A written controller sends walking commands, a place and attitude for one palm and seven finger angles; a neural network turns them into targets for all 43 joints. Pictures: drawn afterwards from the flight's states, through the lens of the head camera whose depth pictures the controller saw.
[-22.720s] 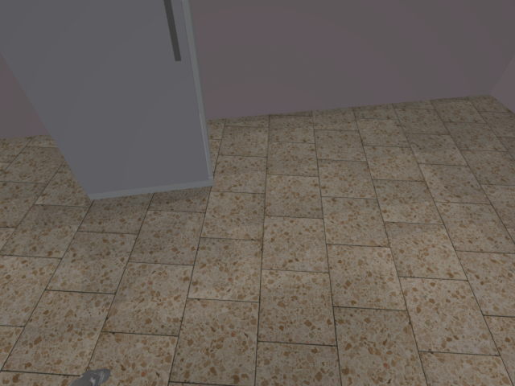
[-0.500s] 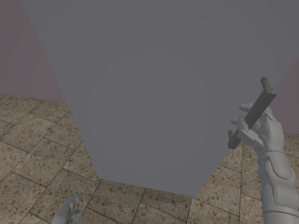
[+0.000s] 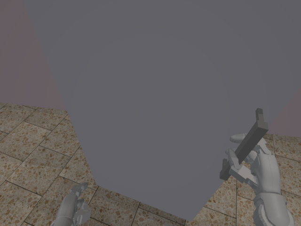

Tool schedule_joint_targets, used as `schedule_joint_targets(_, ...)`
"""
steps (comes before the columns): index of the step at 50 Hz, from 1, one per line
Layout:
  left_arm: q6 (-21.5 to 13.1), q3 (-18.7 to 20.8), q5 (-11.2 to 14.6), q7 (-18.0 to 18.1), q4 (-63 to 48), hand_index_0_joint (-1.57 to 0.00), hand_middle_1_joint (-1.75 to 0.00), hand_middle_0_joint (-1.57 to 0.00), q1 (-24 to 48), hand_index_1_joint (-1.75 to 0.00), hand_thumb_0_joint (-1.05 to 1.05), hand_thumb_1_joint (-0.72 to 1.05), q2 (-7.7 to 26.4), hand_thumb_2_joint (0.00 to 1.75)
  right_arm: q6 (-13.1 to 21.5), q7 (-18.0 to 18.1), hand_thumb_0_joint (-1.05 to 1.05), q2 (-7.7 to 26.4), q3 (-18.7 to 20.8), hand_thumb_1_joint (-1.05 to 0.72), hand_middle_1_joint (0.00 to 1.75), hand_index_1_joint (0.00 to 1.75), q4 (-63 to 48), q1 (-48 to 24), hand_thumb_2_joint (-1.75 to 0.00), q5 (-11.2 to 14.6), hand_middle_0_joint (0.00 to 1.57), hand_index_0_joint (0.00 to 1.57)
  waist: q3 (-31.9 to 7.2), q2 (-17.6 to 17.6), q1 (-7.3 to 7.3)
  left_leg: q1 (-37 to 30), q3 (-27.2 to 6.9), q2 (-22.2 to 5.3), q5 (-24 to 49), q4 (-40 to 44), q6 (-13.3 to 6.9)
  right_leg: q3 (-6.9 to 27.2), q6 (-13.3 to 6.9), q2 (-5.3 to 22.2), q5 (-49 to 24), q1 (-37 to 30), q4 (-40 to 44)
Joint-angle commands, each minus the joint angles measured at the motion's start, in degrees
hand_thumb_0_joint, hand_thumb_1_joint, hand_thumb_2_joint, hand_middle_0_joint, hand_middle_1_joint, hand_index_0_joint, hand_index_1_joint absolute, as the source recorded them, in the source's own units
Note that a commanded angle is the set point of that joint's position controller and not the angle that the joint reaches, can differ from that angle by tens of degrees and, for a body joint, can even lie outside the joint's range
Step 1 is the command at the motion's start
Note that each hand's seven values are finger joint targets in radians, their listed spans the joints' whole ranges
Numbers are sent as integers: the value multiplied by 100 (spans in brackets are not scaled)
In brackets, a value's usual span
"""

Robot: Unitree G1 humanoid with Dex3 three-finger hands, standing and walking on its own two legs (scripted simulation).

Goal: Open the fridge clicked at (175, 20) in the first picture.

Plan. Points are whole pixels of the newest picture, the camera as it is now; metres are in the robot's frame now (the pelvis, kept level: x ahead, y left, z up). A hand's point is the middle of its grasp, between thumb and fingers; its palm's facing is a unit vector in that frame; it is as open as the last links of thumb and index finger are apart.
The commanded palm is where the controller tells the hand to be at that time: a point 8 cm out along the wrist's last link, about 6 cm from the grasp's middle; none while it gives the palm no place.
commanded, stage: walk backward, drawing the door open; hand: right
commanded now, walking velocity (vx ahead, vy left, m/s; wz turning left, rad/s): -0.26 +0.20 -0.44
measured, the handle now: (239, 148) +0.30 -0.20 +0.10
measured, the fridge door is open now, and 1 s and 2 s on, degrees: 13 32 54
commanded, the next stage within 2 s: none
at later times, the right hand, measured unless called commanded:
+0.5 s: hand (221, 209) +0.15 -0.12 +0.10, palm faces +0.26 +0.94 -0.23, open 6.0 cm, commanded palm +0.11 -0.16 +0.11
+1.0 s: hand out of the picture +0.10 -0.07 +0.10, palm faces +0.43 +0.88 -0.20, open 6.2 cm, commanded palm +0.05 -0.09 +0.11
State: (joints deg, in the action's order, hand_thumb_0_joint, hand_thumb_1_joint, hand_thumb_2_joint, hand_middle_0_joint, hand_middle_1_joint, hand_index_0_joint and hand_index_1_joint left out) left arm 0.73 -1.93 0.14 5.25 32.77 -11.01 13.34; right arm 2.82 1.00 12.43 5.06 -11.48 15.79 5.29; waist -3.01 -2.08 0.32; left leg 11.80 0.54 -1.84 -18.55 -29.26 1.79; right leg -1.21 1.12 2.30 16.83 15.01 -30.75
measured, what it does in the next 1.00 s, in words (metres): steps to the left, turning right: left foot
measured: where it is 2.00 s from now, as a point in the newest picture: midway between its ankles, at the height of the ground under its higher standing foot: outside the picture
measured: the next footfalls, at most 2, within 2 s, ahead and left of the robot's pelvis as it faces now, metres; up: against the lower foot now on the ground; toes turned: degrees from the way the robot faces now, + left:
left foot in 0.88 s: +0.01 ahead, +0.22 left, +0.00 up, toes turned -22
right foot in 1.06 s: -0.10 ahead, +0.04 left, +0.00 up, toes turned -36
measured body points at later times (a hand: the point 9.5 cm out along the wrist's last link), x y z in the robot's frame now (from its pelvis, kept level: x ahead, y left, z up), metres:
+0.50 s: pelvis -0.07 +0.06 +0.00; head -0.06 +0.09 +0.45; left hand +0.09 +0.28 -0.11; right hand +0.13 -0.17 +0.12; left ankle -0.04 +0.14 -0.73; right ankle -0.01 -0.13 -0.73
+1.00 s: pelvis -0.08 +0.16 -0.01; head -0.05 +0.14 +0.44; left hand +0.13 +0.30 -0.12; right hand +0.07 -0.11 +0.11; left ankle -0.03 +0.23 -0.73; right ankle -0.11 +0.03 -0.69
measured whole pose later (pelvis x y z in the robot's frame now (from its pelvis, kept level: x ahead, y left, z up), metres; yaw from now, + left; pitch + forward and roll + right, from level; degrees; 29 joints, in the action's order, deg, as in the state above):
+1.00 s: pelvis -0.08 +0.16 -0.01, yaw -29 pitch +0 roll +0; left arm -7.6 0.0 -2.7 5.4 41.2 -12.6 7.3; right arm 3.4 2.0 12.7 -1.7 -21.7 14.5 -0.6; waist 4.8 0.8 -3.4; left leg 17.3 8.0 -0.9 -18.5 -35.9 -3.3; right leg -0.3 2.8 2.3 26.2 30.4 -57.2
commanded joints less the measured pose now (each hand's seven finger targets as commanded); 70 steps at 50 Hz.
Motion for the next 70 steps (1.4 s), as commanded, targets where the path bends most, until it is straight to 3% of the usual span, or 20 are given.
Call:
schedule_joint_targets(1,-21,198,-91,64,-1046,-20,-30,-20,528,-30,0,90,484,90,444,356,0,688,241,-90,140,140,-1405,-333,-90,-257,45,45,-846,-196,-132,96,284,77,2542,292,36,136,-308,204,-3528,-1243,528)
schedule_joint_targets(13,6,231,-119,34,-1098,-20,-30,-20,760,-30,0,90,420,90,491,531,0,562,27,-90,140,140,-1656,-232,-90,-364,45,45,-178,-417,-162,55,96,297,229,243,-5,1087,-474,470,93,441,1722)
schedule_joint_targets(33,-804,377,-193,225,-365,-20,-30,-20,522,-30,0,90,157,90,259,352,0,713,98,-90,140,140,-2611,-110,-90,-347,45,45,301,780,-380,1983,566,-973,-1258,707,-760,-167,63,-287,388,272,-2061)
schedule_joint_targets(35,-983,341,-226,257,-375,-20,-30,-20,261,-30,0,90,214,90,342,239,0,589,-90,-90,140,140,-2756,-259,-90,-314,45,45,601,99,-572,2465,855,-463,-831,-909,-563,993,-273,361,173,-243,-211)
schedule_joint_targets(36,-1105,389,-326,236,-388,-20,-30,-20,274,-30,0,90,398,90,499,182,0,459,-218,-90,140,140,-2969,-297,-90,-184,45,45,583,-1402,-580,2608,731,486,-1369,-2506,-62,3835,-856,1465,929,-61,1934)
schedule_joint_targets(37,-1191,415,-505,135,-343,-20,-30,-20,329,-30,0,90,410,90,706,176,0,594,-86,-90,140,140,-3068,-371,-90,-393,45,45,626,-2157,-463,2314,-407,502,-1375,-3766,86,5656,-1223,2156,2073,721,3038)
schedule_joint_targets(39,-1047,529,-538,64,-350,-20,-30,-20,946,-30,0,90,329,90,891,246,0,1037,471,-90,140,140,-3224,-145,-90,-674,45,45,545,-1359,-182,1499,-1254,187,-1047,-3463,-79,4599,-1197,1888,1972,1549,2260)
schedule_joint_targets(42,-1149,487,-430,36,-222,-20,-30,-20,898,-30,0,90,172,90,845,314,0,530,181,-90,140,140,-2863,96,-90,-366,45,45,-670,-709,-9,-1105,-444,458,-1147,319,-342,1884,-194,487,1350,1838,1072)
schedule_joint_targets(44,-1186,508,-274,56,9,-20,-30,-20,393,-30,0,90,-74,90,752,376,0,988,386,-90,140,140,-3149,-543,-90,-435,45,45,-1230,1099,-354,-81,-556,-812,-760,1562,-913,-249,355,-638,657,491,-1663)
schedule_joint_targets(45,-1137,455,-284,54,-105,-20,-30,-20,404,-30,0,90,-167,90,739,412,0,895,287,-90,140,140,-3384,-1019,-90,-548,45,45,-1173,849,-259,-126,-418,-1155,405,1179,-1202,-490,285,-553,746,960,-2691)
schedule_joint_targets(48,-1235,412,-290,157,-226,-20,-30,-20,574,-30,0,90,-103,90,636,190,0,400,-254,-90,140,140,-2511,-1178,-90,-630,45,45,-209,1083,-127,480,-69,-1352,1536,749,-1439,-324,56,74,1339,1312,-3414)
schedule_joint_targets(51,-1415,333,-262,280,-142,-20,-30,-20,42,-30,0,90,2,90,745,141,0,153,-599,-90,140,140,-2485,-1408,-90,-524,45,45,-298,433,-513,939,755,-732,2729,-1403,-905,-149,-84,176,-106,-393,-86)
schedule_joint_targets(53,-1424,461,-401,161,-245,-20,-30,-20,21,-30,0,90,440,90,985,124,0,61,-714,-90,140,140,-2675,-1477,-90,-610,45,45,-609,-1430,-377,3644,-42,252,-1332,-3982,185,4192,-1119,2905,-4302,-2775,1394)
schedule_joint_targets(54,-1243,519,-322,49,-320,-20,-30,-20,103,-30,0,90,679,90,1076,210,0,180,-600,-90,140,140,-2293,-1468,-90,-777,45,45,-574,-444,-395,3500,-441,128,-1312,-4223,114,4468,-1370,3009,-4050,-2666,1380)
schedule_joint_targets(56,-1258,583,-397,57,-311,-20,-30,-20,611,-30,0,90,483,90,1173,109,0,536,-240,-90,140,140,-3241,-1744,-90,-725,45,45,-395,-1145,-247,3607,-796,-144,-993,-4206,148,3664,-1311,2547,-3439,-1987,1006)
schedule_joint_targets(59,-1214,600,-249,-43,-272,-20,-30,-20,756,-30,0,90,434,90,943,167,0,184,-234,-90,140,140,-2791,-1486,-90,-628,45,45,-394,-1032,-56,987,-398,-134,145,-2429,68,1527,-661,1486,-884,147,1170)
schedule_joint_targets(62,-1120,542,-34,1,-433,-20,-30,-20,750,-30,0,90,389,90,745,285,0,323,-31,-90,140,140,-2491,-1280,-90,-545,45,45,-452,-1455,-40,-806,499,471,273,-692,162,1159,-462,858,1389,1227,1287)
schedule_joint_targets(65,-1078,441,58,5,-489,-20,-30,-20,578,-30,0,90,10,90,726,345,0,705,166,-90,140,140,-2747,-1596,-90,-512,45,45,-542,167,-196,-271,248,-68,64,1128,-81,64,-19,-184,1059,722,-692)
schedule_joint_targets(68,-1077,596,-7,97,-468,-20,-30,-20,759,-30,0,90,69,90,614,387,0,1237,826,-90,140,140,-2574,-1286,-90,-510,45,45,-821,2062,123,88,-1467,-1875,1097,1095,-1396,35,17,-208,1963,1598,-4656)
schedule_joint_targets(70,-1043,453,-81,102,-500,-20,-30,-20,782,-30,0,90,-49,90,682,375,0,978,726,-90,140,140,-2621,-1352,-90,-475,45,45,-577,1241,36,-583,-348,-1688,2925,289,-1490,-67,61,146,1888,1748,-3917)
